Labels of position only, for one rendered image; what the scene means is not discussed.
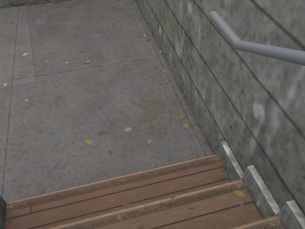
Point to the stairs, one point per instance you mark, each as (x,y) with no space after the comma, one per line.
(193,194)

